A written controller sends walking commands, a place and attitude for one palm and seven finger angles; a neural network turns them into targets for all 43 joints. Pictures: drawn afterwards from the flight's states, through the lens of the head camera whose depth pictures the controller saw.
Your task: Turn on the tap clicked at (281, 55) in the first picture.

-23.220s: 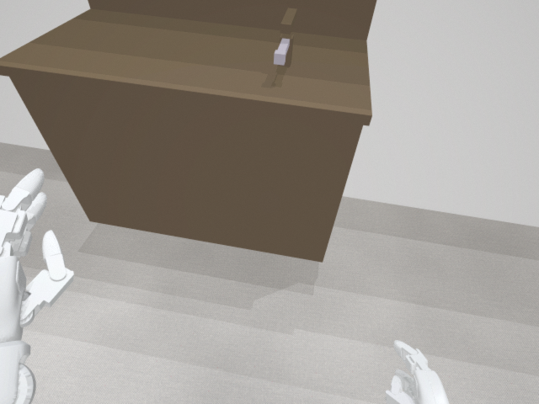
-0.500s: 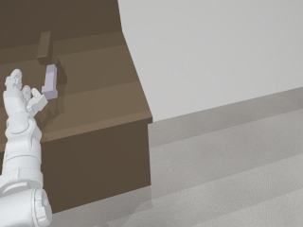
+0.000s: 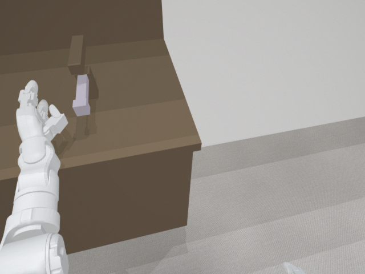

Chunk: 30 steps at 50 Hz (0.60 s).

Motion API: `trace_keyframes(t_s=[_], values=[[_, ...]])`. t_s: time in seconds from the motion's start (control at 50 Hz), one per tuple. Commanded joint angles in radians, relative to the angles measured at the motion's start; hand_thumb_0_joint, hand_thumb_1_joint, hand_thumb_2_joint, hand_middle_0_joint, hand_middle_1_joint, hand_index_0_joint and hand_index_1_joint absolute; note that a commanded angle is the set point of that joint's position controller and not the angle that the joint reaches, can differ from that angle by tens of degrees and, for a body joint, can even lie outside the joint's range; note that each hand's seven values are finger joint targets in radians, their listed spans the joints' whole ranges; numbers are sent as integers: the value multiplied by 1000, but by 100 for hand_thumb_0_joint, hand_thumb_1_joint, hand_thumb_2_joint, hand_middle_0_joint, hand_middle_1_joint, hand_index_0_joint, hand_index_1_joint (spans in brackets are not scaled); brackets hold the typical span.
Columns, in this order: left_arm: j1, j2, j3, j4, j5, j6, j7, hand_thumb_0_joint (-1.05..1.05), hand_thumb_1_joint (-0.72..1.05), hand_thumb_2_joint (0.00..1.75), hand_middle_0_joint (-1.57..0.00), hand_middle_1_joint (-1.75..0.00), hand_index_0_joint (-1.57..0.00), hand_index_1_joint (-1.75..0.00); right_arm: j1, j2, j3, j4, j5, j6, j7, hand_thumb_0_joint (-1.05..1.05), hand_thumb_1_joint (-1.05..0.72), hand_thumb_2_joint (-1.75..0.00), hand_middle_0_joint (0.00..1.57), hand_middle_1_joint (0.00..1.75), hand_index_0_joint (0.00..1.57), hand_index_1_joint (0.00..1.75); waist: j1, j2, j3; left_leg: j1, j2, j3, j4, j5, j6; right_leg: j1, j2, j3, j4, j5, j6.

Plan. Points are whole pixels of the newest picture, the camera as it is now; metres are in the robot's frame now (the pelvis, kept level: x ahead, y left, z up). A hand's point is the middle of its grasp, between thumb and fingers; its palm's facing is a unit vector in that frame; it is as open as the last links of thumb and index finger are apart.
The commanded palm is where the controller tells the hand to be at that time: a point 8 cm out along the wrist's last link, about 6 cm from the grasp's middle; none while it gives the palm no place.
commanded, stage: push the lever round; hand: left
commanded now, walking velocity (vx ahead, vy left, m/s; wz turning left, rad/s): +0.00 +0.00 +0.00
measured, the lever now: (81, 107) +0.43 +0.26 +0.13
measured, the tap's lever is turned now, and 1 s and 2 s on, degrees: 1 14 47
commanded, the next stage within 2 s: none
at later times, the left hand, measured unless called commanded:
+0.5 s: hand (76, 116) +0.41 +0.26 +0.12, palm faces +0.46 -0.89 -0.05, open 7.8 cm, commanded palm +0.36 +0.29 +0.12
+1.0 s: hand (95, 115) +0.41 +0.22 +0.12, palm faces +0.54 -0.84 -0.06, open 7.6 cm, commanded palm +0.37 +0.25 +0.12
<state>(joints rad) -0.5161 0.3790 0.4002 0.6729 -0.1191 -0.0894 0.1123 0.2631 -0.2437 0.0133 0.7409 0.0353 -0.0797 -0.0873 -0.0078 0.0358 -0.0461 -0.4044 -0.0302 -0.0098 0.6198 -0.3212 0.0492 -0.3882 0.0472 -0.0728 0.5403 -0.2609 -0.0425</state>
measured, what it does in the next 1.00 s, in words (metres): stands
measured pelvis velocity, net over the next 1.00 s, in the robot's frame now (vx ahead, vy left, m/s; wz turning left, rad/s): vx -0.01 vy -0.02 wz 0.01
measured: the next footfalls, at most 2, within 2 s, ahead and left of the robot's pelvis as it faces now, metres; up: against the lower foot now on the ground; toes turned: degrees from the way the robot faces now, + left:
none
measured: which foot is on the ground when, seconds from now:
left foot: down 0.00-1.00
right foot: down 0.00-1.00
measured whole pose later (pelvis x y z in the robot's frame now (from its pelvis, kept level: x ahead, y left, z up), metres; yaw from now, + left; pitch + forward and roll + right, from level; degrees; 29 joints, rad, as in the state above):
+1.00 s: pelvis -0.01 -0.02 +0.00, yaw +1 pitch +5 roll -1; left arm -0.59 0.24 0.30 0.69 -0.06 -0.07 0.35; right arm 0.24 -0.23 0.01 0.78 0.00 -0.05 -0.07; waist -0.01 0.05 -0.06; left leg -0.41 -0.02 -0.02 0.61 -0.30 0.03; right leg -0.39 0.05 -0.09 0.54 -0.25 -0.06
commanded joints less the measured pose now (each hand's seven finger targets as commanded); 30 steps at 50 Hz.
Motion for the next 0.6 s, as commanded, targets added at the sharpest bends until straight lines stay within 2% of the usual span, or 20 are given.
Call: trace_keyframes(t_s=[0.0, 0.08, 0.1, 0.16, 0.18, 0.22, 0.24, 0.26, 0.32, 0.34, 0.36, 0.4, 0.42, 0.44, 0.48, 0.5, 0.52, 0.54, 0.56, 0.58], values=[[-456, 241, -10, -211, 3, -62, -10, 0, 90, 90, -15, -15, -15, -15, 23, -150, -53, -80, -4, -41, -15, 0, -90, -90, 20, 30, 20, 30, -33, 78, -303, 159, 36, -68, -86, 270, -56, 78, -14, 50, -44, 179, 0], [-449, 214, -23, -225, 3, -59, 1, 0, 90, 90, -15, -15, -15, -15, 33, -147, -54, -80, -6, -39, -5, 0, -90, -90, 20, 30, 20, 30, -22, 87, -347, 203, 45, -76, -77, 381, -80, 77, -11, 39, -31, 224, 0], [-414, 218, -9, -205, -1, -55, 6, 0, 90, 90, -15, -15, -15, -15, 37, -148, -54, -81, -6, -39, -3, 0, -90, -90, 20, 30, 20, 30, -11, 55, -343, 187, 45, -77, -78, 396, -82, 93, -10, 38, -30, 235, 0], [-381, 244, 29, -208, 1, -51, 24, 0, 90, 90, -15, -15, -15, -15, 39, -151, -55, -84, -9, -29, 1, 0, -90, -90, 20, 30, 20, 30, 5, 26, -346, 166, 45, -67, -75, 438, -81, 131, -9, 40, -27, 276, 1], [-387, 222, 10, -213, 3, -49, 26, 0, 90, 90, -15, -15, -15, -15, 32, -147, -53, -88, -8, -26, 2, 0, -90, -90, 20, 30, 20, 30, -5, 30, -333, 161, 46, -61, -76, 440, -79, 126, -12, 41, -27, 281, 4], [-375, 221, 14, -218, 11, -46, 35, 0, 90, 90, -15, -15, -15, -15, 32, -145, -55, -92, -8, -21, 5, 0, -90, -90, 20, 30, 20, 30, -3, 14, -319, 147, 48, -58, -79, 431, -77, 134, -11, 42, -28, 280, 4], [-388, 214, 6, -237, 13, -46, 40, 0, 90, 90, -15, -15, -15, -15, 27, -144, -55, -94, -10, -20, 5, 0, -90, -90, 20, 30, 20, 30, -5, 29, -319, 153, 47, -53, -80, 431, -75, 137, -12, 46, -31, 286, 4], [-375, 235, 26, -240, 18, -47, 45, 0, 90, 90, -15, -15, -15, -15, 31, -147, -55, -93, -11, -16, 4, 0, -90, -90, 20, 30, 20, 30, 4, 34, -316, 146, 47, -55, -82, 425, -76, 143, -10, 44, -31, 276, 1], [-386, 199, -8, -288, 21, -61, 48, 0, 90, 90, -15, -15, -15, -15, 26, -141, -58, -95, -11, -17, 7, 0, -90, -90, 20, 30, 20, 30, -9, 45, -331, 176, 51, -52, -75, 468, -75, 144, -9, 48, -30, 301, 2], [-374, 196, -4, -305, 18, -65, 49, 0, 90, 90, -15, -15, -15, -15, 28, -140, -61, -94, -12, -18, 7, 0, -90, -90, 20, 30, 20, 30, -3, 54, -347, 193, 53, -54, -74, 491, -79, 146, -8, 48, -30, 305, 2], [-374, 189, -15, -332, 20, -69, 49, 0, 90, 90, -15, -15, -15, -15, 30, -140, -63, -92, -13, -18, 8, 0, -90, -90, 20, 30, 20, 30, -4, 85, -355, 215, 57, -56, -70, 516, -85, 138, -7, 47, -31, 300, 2], [-355, 156, -37, -328, 9, -65, 45, 0, 90, 90, -15, -15, -15, -15, 22, -138, -63, -87, -11, -22, 9, 0, -90, -90, 20, 30, 20, 30, -8, 76, -336, 217, 59, -58, -74, 492, -85, 123, -5, 46, -37, 283, 3], [-360, 163, -36, -318, 10, -59, 47, 0, 90, 90, -15, -15, -15, -15, 20, -140, -62, -83, -9, -20, 6, 0, -90, -90, 20, 30, 20, 30, -13, 63, -312, 195, 56, -58, -80, 455, -83, 123, -6, 45, -41, 267, 2], [-371, 144, -51, -299, 10, -51, 47, 0, 90, 90, -15, -15, -15, -15, 16, -139, -60, -82, -10, -20, 4, 0, -90, -90, 20, 30, 20, 30, -19, 44, -288, 173, 52, -56, -87, 408, -79, 122, -7, 44, -46, 253, 3], [-373, 173, -23, -284, 13, -36, 54, 0, 90, 90, -15, -15, -15, -15, 10, -142, -58, -80, -10, -17, 0, 0, -90, -90, 20, 30, 20, 30, -13, 22, -277, 142, 47, -54, -102, 348, -71, 141, -12, 44, -54, 234, 1], [-372, 150, -40, -293, 9, -30, 57, 0, 90, 90, -15, -15, -15, -15, -3, -138, -58, -85, -8, -18, 0, 0, -90, -90, 20, 30, 20, 30, -12, 31, -278, 143, 43, -48, -102, 327, -64, 143, -13, 49, -60, 228, 3], [-386, 166, -27, -298, 11, -30, 64, 0, 90, 90, -15, -15, -15, -15, -3, -137, -58, -84, -11, -18, -2, 0, -90, -90, 20, 30, 20, 30, -11, 30, -288, 139, 41, -45, -103, 313, -62, 153, -15, 50, -61, 227, 2], [-393, 136, -59, -293, 14, -28, 66, 0, 90, 90, -15, -15, -15, -15, -8, -134, -55, -84, -11, -19, -3, 0, -90, -90, 20, 30, 20, 30, -18, 25, -280, 135, 39, -45, -103, 299, -59, 147, -16, 51, -63, 220, 4], [-424, 147, -56, -295, 21, -31, 72, 0, 90, 90, -15, -15, -15, -15, -6, -137, -54, -79, -11, -18, -4, 0, -90, -90, 20, 30, 20, 30, -24, 27, -274, 133, 42, -51, -106, 276, -59, 138, -16, 49, -65, 196, 4], [-450, 125, -81, -292, 26, -36, 78, 0, 90, 90, -15, -15, -15, -15, -12, -132, -51, -78, -12, -20, -3, 0, -90, -90, 20, 30, 20, 30, -31, 41, -262, 139, 42, -52, -106, 265, -58, 121, -17, 50, -66, 187, 4]])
